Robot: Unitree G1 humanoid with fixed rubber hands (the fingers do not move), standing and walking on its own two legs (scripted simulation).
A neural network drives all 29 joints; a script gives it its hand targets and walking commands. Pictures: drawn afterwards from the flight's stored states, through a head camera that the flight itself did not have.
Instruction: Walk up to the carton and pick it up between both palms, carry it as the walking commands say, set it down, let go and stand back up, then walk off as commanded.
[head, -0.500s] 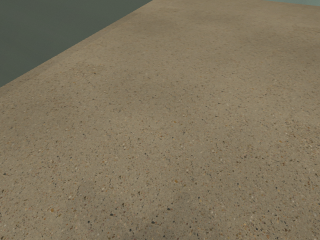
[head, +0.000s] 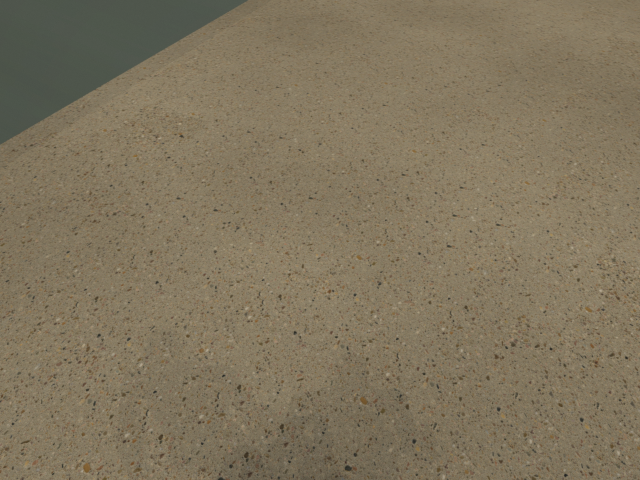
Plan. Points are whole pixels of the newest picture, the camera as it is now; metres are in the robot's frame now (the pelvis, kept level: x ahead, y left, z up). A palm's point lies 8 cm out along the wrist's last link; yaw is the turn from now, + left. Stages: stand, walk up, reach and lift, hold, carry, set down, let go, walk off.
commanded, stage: walk off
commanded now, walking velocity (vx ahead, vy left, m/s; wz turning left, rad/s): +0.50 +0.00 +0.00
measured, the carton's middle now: out of the picture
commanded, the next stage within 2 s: none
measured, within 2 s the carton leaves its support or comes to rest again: neither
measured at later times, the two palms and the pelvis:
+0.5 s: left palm (213, 343) +0.35 +0.18 -0.12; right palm (533, 420) +0.24 -0.31 -0.14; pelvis +0.26 -0.06 +0.00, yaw +2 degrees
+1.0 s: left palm (199, 283) +0.48 +0.24 -0.14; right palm (437, 221) +0.63 -0.23 -0.12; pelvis +0.52 +0.01 +0.00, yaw +0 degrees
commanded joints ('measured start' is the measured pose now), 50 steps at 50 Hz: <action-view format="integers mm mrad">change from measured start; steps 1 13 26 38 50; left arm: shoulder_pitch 89 -353 -18 197 69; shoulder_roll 34 12 26 62 -3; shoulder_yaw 15 2 24 22 37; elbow -22 -191 -47 30 -35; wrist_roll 8 -4 2 -2 -9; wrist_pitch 17 22 -42 -55 -26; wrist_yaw -13 -31 8 14 9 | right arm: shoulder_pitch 105 315 205 -204 103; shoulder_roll -78 -69 21 29 -28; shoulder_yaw -11 -10 -26 -3 -36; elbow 4 60 2 -135 -4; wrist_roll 4 3 -2 7 -1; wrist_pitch -36 -40 3 30 -33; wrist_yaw -5 -20 -2 18 -10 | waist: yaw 4 -90 -37 36 -42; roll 96 114 -68 -83 73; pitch -34 28 -60 23 -73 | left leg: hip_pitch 49 233 -271 -303 182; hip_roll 274 255 159 105 332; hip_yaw -307 -157 -175 -45 -380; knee -341 -342 672 149 -285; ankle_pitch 31 261 -66 129 78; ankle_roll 69 70 -57 -101 74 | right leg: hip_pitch -107 -183 227 333 -231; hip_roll -67 -8 -189 -150 -54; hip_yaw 26 -98 132 -26 34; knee -17 -563 -986 -1013 54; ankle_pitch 74 237 270 478 50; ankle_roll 1 60 -90 -106 -11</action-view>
